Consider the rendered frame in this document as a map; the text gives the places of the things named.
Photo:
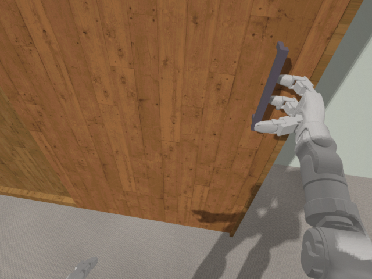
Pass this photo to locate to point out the right robot hand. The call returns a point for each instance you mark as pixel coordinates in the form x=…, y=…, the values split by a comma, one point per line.
x=309, y=108

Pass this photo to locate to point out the right robot upper arm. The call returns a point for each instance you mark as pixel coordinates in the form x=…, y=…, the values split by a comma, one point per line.
x=329, y=253

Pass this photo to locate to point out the robot right forearm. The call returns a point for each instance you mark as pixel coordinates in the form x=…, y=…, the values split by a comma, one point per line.
x=328, y=202

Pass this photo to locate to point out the handle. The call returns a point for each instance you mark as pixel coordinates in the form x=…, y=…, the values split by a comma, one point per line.
x=280, y=58

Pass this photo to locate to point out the wardrobe door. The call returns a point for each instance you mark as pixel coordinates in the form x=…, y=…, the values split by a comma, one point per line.
x=22, y=163
x=144, y=108

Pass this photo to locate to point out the left robot hand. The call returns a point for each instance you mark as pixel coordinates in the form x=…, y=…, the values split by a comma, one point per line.
x=83, y=268

